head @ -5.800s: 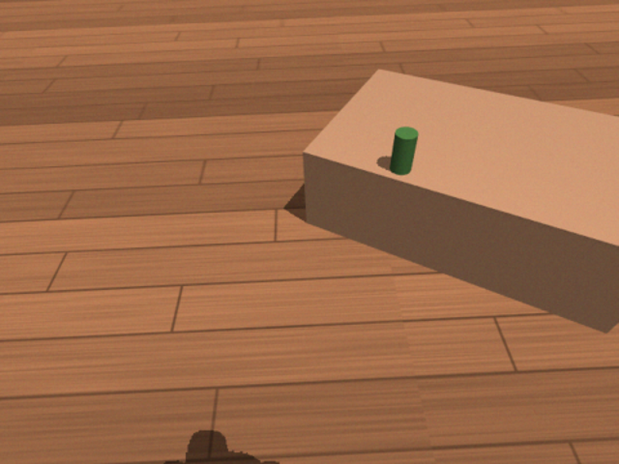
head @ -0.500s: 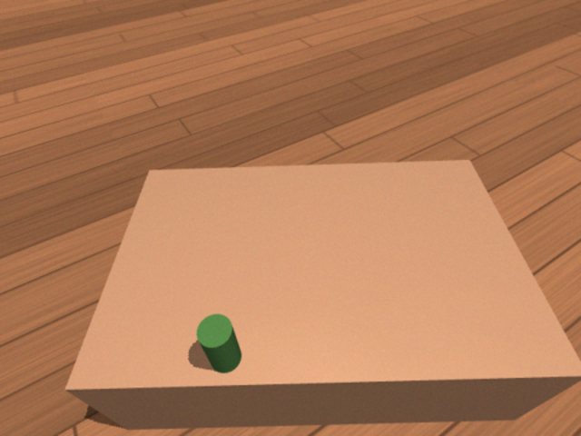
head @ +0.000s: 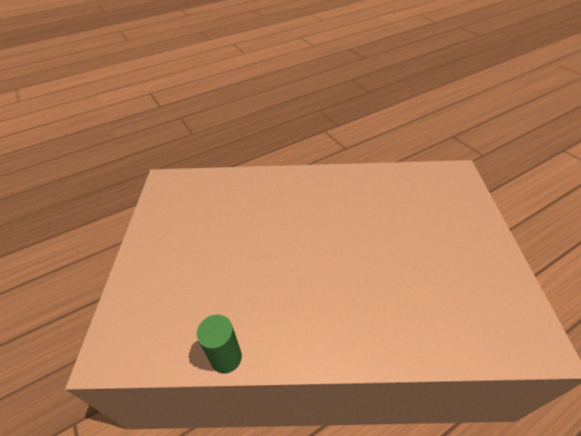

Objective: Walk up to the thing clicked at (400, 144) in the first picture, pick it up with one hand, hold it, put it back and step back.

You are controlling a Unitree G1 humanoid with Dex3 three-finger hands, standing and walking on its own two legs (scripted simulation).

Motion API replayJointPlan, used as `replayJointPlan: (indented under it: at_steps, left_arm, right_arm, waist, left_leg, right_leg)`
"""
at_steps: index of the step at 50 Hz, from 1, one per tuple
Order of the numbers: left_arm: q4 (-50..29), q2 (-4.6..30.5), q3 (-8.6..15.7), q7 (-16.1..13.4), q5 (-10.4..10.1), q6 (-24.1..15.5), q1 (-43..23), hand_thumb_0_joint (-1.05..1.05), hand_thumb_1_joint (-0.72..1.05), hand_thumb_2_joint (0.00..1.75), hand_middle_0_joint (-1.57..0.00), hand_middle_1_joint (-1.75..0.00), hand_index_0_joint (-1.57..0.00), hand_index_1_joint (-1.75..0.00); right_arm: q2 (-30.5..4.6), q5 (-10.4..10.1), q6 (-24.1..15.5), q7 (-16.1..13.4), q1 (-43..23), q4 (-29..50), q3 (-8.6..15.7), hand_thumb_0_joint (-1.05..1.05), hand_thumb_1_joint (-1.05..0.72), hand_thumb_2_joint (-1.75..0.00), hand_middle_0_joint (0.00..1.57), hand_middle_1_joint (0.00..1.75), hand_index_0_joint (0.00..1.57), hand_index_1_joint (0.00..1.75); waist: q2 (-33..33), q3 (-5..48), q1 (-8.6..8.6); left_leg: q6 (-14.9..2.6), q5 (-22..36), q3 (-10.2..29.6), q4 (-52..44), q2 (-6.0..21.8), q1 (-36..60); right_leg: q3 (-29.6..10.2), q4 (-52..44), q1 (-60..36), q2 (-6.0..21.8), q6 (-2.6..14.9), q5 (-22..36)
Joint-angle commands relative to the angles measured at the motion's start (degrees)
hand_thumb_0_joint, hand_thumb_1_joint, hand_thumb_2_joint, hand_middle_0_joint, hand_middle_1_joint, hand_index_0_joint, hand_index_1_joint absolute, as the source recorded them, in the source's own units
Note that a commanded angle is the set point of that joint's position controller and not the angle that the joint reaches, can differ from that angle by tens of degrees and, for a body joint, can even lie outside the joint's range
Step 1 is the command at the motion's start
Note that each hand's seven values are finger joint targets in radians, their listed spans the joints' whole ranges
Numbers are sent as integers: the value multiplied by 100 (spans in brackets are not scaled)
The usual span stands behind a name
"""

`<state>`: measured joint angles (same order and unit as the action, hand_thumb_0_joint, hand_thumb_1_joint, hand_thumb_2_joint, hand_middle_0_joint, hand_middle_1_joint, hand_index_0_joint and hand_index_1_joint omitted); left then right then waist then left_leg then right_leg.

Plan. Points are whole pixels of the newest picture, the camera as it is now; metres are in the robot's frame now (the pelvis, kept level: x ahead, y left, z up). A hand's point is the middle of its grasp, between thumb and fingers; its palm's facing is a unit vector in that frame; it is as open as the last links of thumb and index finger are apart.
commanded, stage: stand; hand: left
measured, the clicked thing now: (220, 345) +0.39 +0.21 -0.32
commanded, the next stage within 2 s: go down in 0.82 s
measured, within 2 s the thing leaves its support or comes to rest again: neither
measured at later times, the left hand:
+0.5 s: hand out of the picture +0.07 +0.26 -0.16, palm faces -0.03 -0.94 -0.34, open 7.3 cm
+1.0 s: hand out of the picture +0.08 +0.26 -0.16, palm faces +0.03 -0.94 -0.34, open 7.8 cm
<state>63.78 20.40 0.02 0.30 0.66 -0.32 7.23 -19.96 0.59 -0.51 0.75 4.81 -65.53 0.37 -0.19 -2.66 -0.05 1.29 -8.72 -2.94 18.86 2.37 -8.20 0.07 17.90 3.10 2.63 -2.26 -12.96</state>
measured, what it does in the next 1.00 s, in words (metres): stands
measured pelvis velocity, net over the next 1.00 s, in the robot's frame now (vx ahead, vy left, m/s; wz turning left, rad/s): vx -0.01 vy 0.01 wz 0.01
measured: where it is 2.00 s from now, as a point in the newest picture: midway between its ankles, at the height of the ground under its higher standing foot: outside the picture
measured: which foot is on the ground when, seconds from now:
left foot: down 0.00-1.00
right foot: down 0.00-1.00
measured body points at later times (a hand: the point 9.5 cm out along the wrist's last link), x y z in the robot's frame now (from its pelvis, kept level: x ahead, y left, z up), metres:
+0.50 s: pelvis +0.00 +0.00 +0.00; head +0.01 +0.01 +0.45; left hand +0.07 +0.30 -0.13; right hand +0.08 -0.30 -0.13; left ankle +0.02 +0.13 -0.75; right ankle -0.03 -0.14 -0.75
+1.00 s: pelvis -0.01 +0.01 +0.00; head +0.02 +0.01 +0.45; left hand +0.08 +0.31 -0.13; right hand +0.08 -0.29 -0.13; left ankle +0.02 +0.13 -0.75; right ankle -0.03 -0.14 -0.75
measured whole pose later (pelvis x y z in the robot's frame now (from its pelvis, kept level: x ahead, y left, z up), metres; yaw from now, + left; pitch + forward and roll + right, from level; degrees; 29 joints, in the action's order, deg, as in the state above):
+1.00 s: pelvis -0.01 +0.01 +0.00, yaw +1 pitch +0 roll +0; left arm 59.9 19.5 1.8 -0.5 -0.5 -1.2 6.9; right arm -19.4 -1.8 -1.5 -0.8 9.0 -57.5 0.3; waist -0.1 -2.7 -0.1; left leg 0.7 -9.7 -2.3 22.4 2.0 -12.5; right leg 0.6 21.1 6.9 3.1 -2.6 -14.0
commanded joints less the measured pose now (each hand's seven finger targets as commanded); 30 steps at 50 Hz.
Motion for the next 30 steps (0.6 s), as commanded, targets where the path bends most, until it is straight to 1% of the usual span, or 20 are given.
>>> replayJointPlan:
  at_steps: [1,3,6,8,9,10,13,15,16,17,19,20,23,25,28,29,30]
  left_arm:
    - [-354,1249,253,-83,0,-109,-200,0,90,90,-20,-30,-20,-30]
    - [-356,1240,248,-82,1,-115,-139,0,90,90,-20,-30,-20,-30]
    - [-378,1213,238,-82,-3,-114,-192,0,90,90,-20,-30,-20,-30]
    - [-377,1228,244,-80,4,-119,-135,0,90,90,-20,-30,-20,-30]
    - [-365,1244,241,-83,1,-115,-175,0,90,90,-20,-30,-20,-30]
    - [-376,1236,245,-83,2,-118,-147,0,90,90,-20,-30,-20,-30]
    - [-387,1235,240,-88,0,-121,-171,0,90,90,-20,-30,-20,-30]
    - [-392,1210,231,-90,0,-120,-150,0,90,90,-20,-30,-20,-30]
    - [-393,1222,233,-93,-1,-129,-144,0,90,90,-20,-30,-20,-30]
    - [-380,1223,223,-89,-13,-125,-134,0,90,90,-20,-30,-20,-30]
    - [-390,1212,227,-92,-1,-131,-133,0,90,90,-20,-30,-20,-30]
    - [-384,1240,232,-94,0,-131,-140,0,90,90,-20,-30,-20,-30]
    - [-379,1227,240,-84,1,-101,-126,0,90,90,-20,-30,-20,-30]
    - [-389,1226,240,-86,4,-100,-130,0,90,90,-20,-30,-20,-30]
    - [-387,1216,240,-79,7,-96,-125,0,90,90,-20,-30,-20,-30]
    - [-396,1224,244,-78,13,-100,-97,0,90,90,-20,-30,-20,-30]
    - [-373,1222,242,-83,7,-93,-110,0,90,90,-20,-30,-20,-30]
  right_arm:
    - [-1228,-5,-96,-83,-222,375,230,0,-90,-90,20,30,20,30]
    - [-1255,-12,-103,-80,-240,381,241,0,-90,-90,20,30,20,30]
    - [-1246,-4,-98,-79,-215,388,237,0,-90,-90,20,30,20,30]
    - [-1253,0,-99,-81,-258,397,240,0,-90,-90,20,30,20,30]
    - [-1230,-15,-93,-76,-218,390,231,0,-90,-90,20,30,20,30]
    - [-1244,-12,-98,-80,-221,388,232,0,-90,-90,20,30,20,30]
    - [-1236,-6,-92,-84,-188,398,238,0,-90,-90,20,30,20,30]
    - [-1260,-6,-92,-85,-232,403,244,0,-90,-90,20,30,20,30]
    - [-1240,-4,-92,-84,-160,401,239,0,-90,-90,20,30,20,30]
    - [-1245,-14,-89,-85,-185,386,230,0,-90,-90,20,30,20,30]
    - [-1271,-5,-91,-91,-191,409,243,0,-90,-90,20,30,20,30]
    - [-1247,-11,-90,-87,-154,389,233,0,-90,-90,20,30,20,30]
    - [-1246,-4,-96,-97,-176,402,222,0,-90,-90,20,30,20,30]
    - [-1245,-5,-101,-95,-196,408,240,0,-90,-90,20,30,20,30]
    - [-1249,-7,-106,-100,-152,393,232,0,-90,-90,20,30,20,30]
    - [-1266,0,-117,-97,-200,415,243,0,-90,-90,20,30,20,30]
    - [-1265,-11,-114,-99,-219,414,247,0,-90,-90,20,30,20,30]
  waist:
    - [-33,386,-29]
    - [0,412,-11]
    - [4,401,-30]
    - [8,428,-2]
    - [-1,382,-35]
    - [-1,407,-16]
    - [13,434,-37]
    - [3,460,-10]
    - [5,529,-29]
    - [6,426,-21]
    - [51,518,-12]
    - [9,493,-24]
    - [78,306,-9]
    - [43,455,0]
    - [67,376,-3]
    - [66,415,15]
    - [19,369,-1]
  left_leg:
    - [-172,912,495,-147,586,415]
    - [-174,969,503,-126,605,490]
    - [-166,923,493,-133,589,411]
    - [-178,923,500,-119,600,468]
    - [-172,943,518,-151,601,444]
    - [-176,912,512,-136,600,476]
    - [-178,1063,500,-112,604,452]
    - [-182,1125,497,-68,615,483]
    - [-198,1153,495,-47,626,498]
    - [-186,1104,515,-98,612,445]
    - [-207,1204,491,-25,622,482]
    - [-195,1205,507,-57,619,464]
    - [-171,889,499,-172,584,360]
    - [-190,1101,508,-119,628,481]
    - [-188,974,507,-172,589,377]
    - [-193,1060,500,-149,612,455]
    - [-191,1085,527,-171,621,461]
  right_leg:
    - [-299,-333,332,577,271,957]
    - [-277,-334,380,558,262,940]
    - [-287,-347,337,573,269,954]
    - [-284,-342,357,566,264,958]
    - [-268,-331,344,558,263,930]
    - [-288,-345,359,564,256,924]
    - [-275,-317,315,571,265,1076]
    - [-253,-302,304,562,258,1115]
    - [-279,-297,233,595,260,1202]
    - [-265,-316,276,570,250,1092]
    - [-274,-309,204,595,254,1268]
    - [-264,-289,198,589,247,1259]
    - [-265,-347,311,564,256,911]
    - [-239,-278,277,562,276,1010]
    - [-262,-326,239,572,268,964]
    - [-254,-294,263,572,268,1014]
    - [-229,-282,322,547,266,935]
